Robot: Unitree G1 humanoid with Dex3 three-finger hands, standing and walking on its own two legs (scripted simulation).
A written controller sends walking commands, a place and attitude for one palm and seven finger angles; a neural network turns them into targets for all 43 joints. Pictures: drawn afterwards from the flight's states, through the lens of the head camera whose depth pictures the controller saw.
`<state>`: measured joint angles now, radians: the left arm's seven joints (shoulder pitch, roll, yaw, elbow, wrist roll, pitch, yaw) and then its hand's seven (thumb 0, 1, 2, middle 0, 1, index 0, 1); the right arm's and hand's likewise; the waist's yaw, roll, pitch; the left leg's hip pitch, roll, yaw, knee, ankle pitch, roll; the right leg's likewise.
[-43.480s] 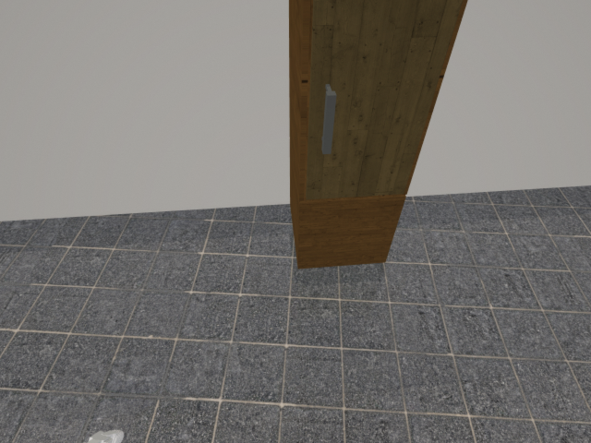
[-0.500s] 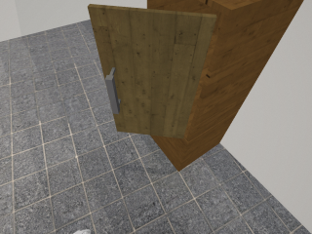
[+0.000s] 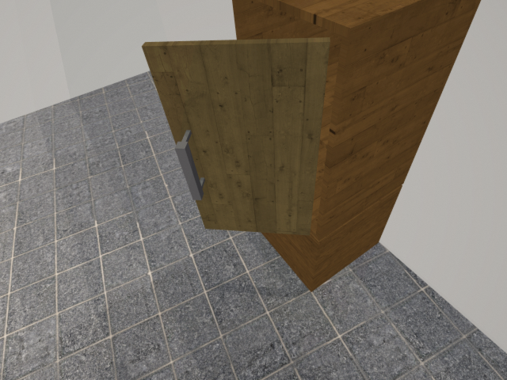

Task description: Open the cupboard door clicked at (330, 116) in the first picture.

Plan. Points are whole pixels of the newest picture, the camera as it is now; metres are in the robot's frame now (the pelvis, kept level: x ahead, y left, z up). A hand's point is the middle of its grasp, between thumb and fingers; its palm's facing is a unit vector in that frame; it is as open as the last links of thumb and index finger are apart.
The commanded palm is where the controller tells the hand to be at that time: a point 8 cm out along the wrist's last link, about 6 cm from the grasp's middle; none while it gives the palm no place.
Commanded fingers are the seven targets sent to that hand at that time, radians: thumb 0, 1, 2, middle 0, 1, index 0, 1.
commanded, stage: come to a stop and stand still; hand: left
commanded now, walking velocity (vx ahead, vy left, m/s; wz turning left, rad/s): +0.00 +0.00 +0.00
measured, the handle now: (193, 166) +0.58 +0.19 -0.03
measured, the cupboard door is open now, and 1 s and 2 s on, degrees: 49 49 49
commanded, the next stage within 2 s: look again from close up in 0.56 s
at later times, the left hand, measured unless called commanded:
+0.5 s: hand out of the picture +0.05 +0.16 -0.16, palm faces +0.03 -0.97 -0.25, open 7.2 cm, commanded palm none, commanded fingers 0.00 0.90 0.90 -0.20 -0.30 -0.20 -0.30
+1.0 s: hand out of the picture +0.03 +0.15 -0.17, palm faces +0.05 -0.98 -0.21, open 7.3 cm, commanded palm none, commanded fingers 0.00 0.90 0.90 -0.20 -0.30 -0.20 -0.30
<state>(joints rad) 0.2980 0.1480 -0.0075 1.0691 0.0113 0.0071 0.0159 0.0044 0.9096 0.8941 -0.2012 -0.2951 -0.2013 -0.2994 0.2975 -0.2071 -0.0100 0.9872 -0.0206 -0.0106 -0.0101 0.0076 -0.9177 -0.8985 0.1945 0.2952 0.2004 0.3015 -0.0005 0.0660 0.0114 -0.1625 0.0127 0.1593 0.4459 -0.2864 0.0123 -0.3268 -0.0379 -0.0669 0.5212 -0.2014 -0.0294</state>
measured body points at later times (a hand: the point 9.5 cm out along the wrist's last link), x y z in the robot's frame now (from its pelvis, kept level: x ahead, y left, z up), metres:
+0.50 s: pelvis +0.02 -0.03 +0.00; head +0.04 -0.05 +0.45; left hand +0.05 +0.21 -0.14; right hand +0.00 -0.24 -0.17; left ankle -0.03 +0.11 -0.74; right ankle +0.05 -0.10 -0.74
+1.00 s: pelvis +0.03 -0.03 +0.00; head +0.04 -0.04 +0.45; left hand +0.03 +0.20 -0.15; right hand +0.02 -0.24 -0.16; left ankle -0.03 +0.11 -0.74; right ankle +0.05 -0.10 -0.74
